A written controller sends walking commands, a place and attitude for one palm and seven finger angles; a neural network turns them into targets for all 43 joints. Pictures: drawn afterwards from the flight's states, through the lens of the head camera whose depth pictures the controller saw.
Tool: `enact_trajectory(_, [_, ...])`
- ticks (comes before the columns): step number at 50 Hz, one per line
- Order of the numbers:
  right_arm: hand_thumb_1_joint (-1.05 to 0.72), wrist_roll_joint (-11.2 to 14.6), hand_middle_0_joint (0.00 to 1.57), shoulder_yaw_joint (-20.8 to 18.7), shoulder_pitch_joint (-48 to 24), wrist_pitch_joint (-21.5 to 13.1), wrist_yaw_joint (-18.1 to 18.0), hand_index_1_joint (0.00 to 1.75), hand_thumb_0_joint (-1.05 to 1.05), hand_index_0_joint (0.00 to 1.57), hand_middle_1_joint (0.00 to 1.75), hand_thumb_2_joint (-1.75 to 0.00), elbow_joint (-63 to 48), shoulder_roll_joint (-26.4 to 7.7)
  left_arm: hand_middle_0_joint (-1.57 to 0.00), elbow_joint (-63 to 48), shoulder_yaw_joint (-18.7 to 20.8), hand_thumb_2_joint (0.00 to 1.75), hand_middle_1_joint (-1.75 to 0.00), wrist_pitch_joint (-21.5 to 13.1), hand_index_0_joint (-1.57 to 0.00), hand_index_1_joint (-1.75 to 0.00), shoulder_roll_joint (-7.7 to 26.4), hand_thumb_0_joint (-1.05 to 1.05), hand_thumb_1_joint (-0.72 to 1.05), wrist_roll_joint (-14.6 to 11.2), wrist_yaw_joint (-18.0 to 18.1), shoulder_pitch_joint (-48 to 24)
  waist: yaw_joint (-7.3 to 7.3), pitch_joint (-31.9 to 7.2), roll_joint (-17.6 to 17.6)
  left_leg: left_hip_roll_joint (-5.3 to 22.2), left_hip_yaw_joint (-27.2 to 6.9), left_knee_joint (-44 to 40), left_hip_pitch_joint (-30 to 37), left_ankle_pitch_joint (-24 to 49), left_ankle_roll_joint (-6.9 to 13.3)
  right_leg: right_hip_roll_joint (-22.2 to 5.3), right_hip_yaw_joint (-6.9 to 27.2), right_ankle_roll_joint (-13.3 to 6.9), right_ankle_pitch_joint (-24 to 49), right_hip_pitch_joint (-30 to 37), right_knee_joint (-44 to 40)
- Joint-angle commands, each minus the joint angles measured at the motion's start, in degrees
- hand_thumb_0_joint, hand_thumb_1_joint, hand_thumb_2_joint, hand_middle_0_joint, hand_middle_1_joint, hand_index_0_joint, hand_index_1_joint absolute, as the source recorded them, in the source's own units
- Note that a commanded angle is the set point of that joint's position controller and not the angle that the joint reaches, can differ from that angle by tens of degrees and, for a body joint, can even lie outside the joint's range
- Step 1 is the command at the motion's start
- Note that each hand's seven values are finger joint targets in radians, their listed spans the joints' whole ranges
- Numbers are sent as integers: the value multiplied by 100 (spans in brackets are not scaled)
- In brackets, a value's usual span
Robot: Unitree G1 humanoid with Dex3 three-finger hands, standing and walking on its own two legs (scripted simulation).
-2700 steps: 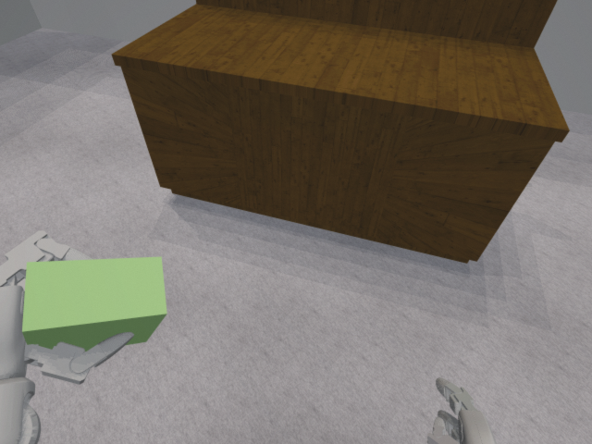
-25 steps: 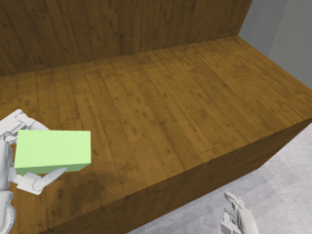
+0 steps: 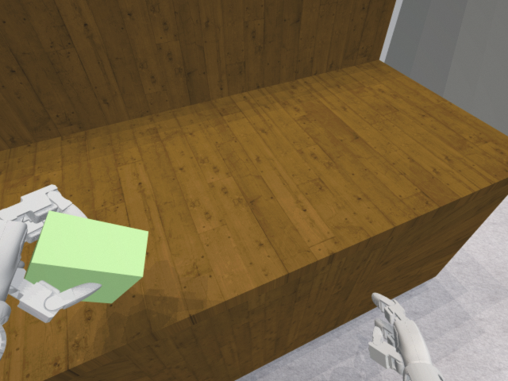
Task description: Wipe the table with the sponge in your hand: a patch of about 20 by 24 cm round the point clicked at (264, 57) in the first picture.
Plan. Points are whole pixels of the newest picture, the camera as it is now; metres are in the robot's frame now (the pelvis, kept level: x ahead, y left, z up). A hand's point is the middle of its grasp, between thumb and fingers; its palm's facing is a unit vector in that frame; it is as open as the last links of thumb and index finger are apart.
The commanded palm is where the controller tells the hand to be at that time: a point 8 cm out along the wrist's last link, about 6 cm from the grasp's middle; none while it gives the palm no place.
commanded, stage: turn the palm down, sponge in hand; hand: left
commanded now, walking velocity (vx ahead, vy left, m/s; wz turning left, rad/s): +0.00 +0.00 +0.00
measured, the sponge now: (99, 265) +0.22 +0.22 +0.13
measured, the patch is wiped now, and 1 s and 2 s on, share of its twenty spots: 0.00 0.00 0.00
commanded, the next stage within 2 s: move the sponge above the wiping area in 1.90 s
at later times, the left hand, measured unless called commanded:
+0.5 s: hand (75, 239) +0.23 +0.24 +0.17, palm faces +0.30 -0.48 -0.82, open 9.8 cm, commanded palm +0.19 +0.27 +0.20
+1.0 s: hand (49, 248) +0.22 +0.28 +0.16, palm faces +0.24 -0.28 -0.93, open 9.8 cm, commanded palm +0.19 +0.27 +0.21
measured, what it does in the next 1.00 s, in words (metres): stands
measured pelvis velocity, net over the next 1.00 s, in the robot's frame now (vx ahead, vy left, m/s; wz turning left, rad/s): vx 0.01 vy -0.02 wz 0.02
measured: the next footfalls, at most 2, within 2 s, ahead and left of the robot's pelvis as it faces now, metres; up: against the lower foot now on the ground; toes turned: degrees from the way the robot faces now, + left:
none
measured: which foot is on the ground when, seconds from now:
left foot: down 0.00-1.00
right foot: down 0.00-1.00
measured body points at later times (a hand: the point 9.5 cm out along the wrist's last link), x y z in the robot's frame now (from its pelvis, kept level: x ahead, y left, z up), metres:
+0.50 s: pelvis +0.01 -0.05 -0.01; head +0.02 -0.09 +0.44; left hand +0.21 +0.26 +0.22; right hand +0.21 -0.28 -0.10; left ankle +0.02 +0.09 -0.73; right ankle +0.03 -0.10 -0.73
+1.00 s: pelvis +0.01 -0.02 +0.00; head -0.01 -0.06 +0.45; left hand +0.21 +0.29 +0.21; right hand +0.26 -0.21 -0.07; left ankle +0.02 +0.09 -0.73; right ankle +0.03 -0.10 -0.73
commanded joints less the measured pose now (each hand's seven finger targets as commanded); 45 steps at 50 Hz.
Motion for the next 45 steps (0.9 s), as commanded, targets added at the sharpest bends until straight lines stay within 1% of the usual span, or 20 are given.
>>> enact_trajectory(1, [-90,-81,20,-272,-766,-268,-207,30,0,20,30,-90,-831,-572,-120,-1316,1333,130,-160,-932,-120,-160,1532,0,10,253,869,-1618,114,-849,614,174,-267,-301,141,-59,-154,-32,-285,27,-215,-405,-342])
enact_trajectory(3, [-90,-70,20,-302,-595,-232,-283,30,0,20,30,-90,-678,-658,-120,-627,1076,130,-160,-806,-120,-160,1388,0,10,457,989,-1495,-34,-670,676,146,-285,-152,-56,-347,-125,-86,-231,65,-367,-651,-322])
enact_trajectory(5, [-90,25,20,-243,-606,-166,-360,30,0,20,30,-90,-681,-724,-120,-331,911,130,-160,-438,-120,-160,1709,0,10,686,939,-2078,-160,-620,673,102,-226,-80,-136,-682,-49,-136,-46,74,-728,-770,-442])
enact_trajectory(8, [-90,39,20,-194,-711,-61,-574,30,0,20,30,-90,-784,-742,-120,-69,269,130,-160,106,-120,-160,1619,0,10,895,530,-2203,-119,-634,337,55,-158,-10,-168,-490,3,-284,197,132,-944,-475,-757])
enact_trajectory(11, [-90,77,20,-174,-878,-56,-685,30,0,20,30,-90,-838,-668,-120,-178,228,130,-160,254,-120,-160,1876,0,10,1134,274,-2616,-76,-697,155,87,-129,179,-164,-189,-6,-402,627,122,-1159,-244,-986])
enact_trajectory(13, [-90,42,20,-219,-784,-50,-716,30,0,20,30,-90,-844,-640,-120,-254,565,130,-160,94,-120,-160,2106,0,10,1195,213,-2095,94,-829,-190,116,-170,240,-189,151,-12,-436,721,172,-783,39,-953])
enact_trajectory(15, [-90,79,20,-206,-856,-74,-696,30,0,20,30,-90,-852,-596,-120,-325,1172,130,-160,-31,-120,-160,2605,0,10,1169,279,-1856,262,-918,-15,131,-192,384,-308,320,-74,-523,1080,156,-552,298,-927])
enact_trajectory(16, [-90,37,20,-220,-840,-48,-655,30,0,20,30,-90,-831,-540,-120,-351,1048,130,-160,-79,-120,-160,2327,0,10,1144,304,-1844,243,-989,28,163,-237,429,-425,386,-119,-639,1087,203,-197,406,-851])
enact_trajectory(20, [-90,120,20,-290,-698,13,-572,30,0,20,30,-90,-839,-614,-120,-203,1460,130,-160,71,-120,-160,2508,0,10,1151,531,-949,381,-999,132,177,-241,510,-512,656,-136,-685,1241,230,825,503,-621])
enact_trajectory(21, [-90,103,20,-319,-605,67,-546,30,0,20,30,-90,-861,-627,-120,-225,1169,130,-160,165,-120,-160,2172,0,10,1155,556,-915,320,-1070,59,211,-247,527,-583,670,-153,-760,1177,284,1171,584,-537])
enact_trajectory(28, [-90,202,20,-382,-497,104,-678,30,0,20,30,-90,-1012,-765,-120,-511,778,130,-160,552,-120,-160,2191,0,10,1583,523,-785,198,-1116,-364,185,-190,474,-475,786,-16,-605,877,357,1454,400,-392])
enact_trajectory(30, [-90,256,20,-339,-742,11,-723,30,0,20,30,-90,-1021,-704,-120,-744,781,130,-160,490,-120,-160,2308,0,10,1788,610,-1056,225,-1017,-183,144,-170,512,-314,805,0,-531,1036,260,1158,240,-481])
enact_trajectory(31, [-90,209,20,-379,-625,13,-733,30,0,20,30,-90,-999,-706,-120,-779,552,130,-160,474,-120,-160,2107,0,10,1908,658,-1119,186,-1186,-9,159,-156,498,-203,868,9,-522,870,245,1138,248,-477])
enact_trajectory(34, [-90,171,20,-393,-648,-16,-767,30,0,20,30,-90,-965,-710,-120,-927,586,130,-160,490,-120,-160,2245,0,10,2245,822,-1010,248,-1309,-49,162,-214,371,-59,953,25,-467,778,211,1101,230,-413])
enact_trajectory(35, [-90,244,20,-321,-889,-41,-759,30,0,20,30,-90,-948,-672,-120,-899,726,130,-160,577,-120,-160,2411,0,10,2347,942,-1127,281,-1137,216,126,-207,363,-18,886,10,-400,921,120,873,129,-495])
enact_trajectory(36, [-90,186,20,-333,-796,-11,-753,30,0,20,30,-90,-922,-662,-120,-809,492,130,-160,664,-120,-160,2148,0,10,2414,969,-1239,258,-1262,181,174,-199,317,-20,916,-1,-434,739,137,951,229,-462])
enact_trajectory(40, [-90,294,20,-204,-1212,97,-708,30,0,20,30,-90,-878,-650,-120,-629,472,130,-160,1229,-120,-160,2322,0,10,2746,1001,-1417,360,-945,406,170,-280,-9,55,859,-33,-318,679,28,668,180,-564])
enact_trajectory(41, [-90,260,20,-194,-1165,147,-699,30,0,20,30,-90,-895,-633,-120,-541,25,130,-160,1384,-120,-160,1938,0,10,2790,920,-1499,300,-899,405,211,-274,-109,65,834,-29,-321,471,53,660,248,-612])
enact_trajectory(42, [-90,264,20,-190,-1137,167,-696,30,0,20,30,-90,-863,-664,-120,-581,99,130,-160,1486,-120,-160,2137,0,10,2904,872,-1581,313,-992,238,224,-340,-212,114,873,-41,-303,440,59,651,309,-613])
enact_trajectory(45, [-90,341,20,-51,-1553,223,-658,30,0,20,30,-90,-922,-601,-120,-531,-237,130,-160,1865,-120,-160,1998,0,10,3182,676,-1769,353,-754,253,182,-399,-397,268,807,-23,-231,511,-16,397,289,-787])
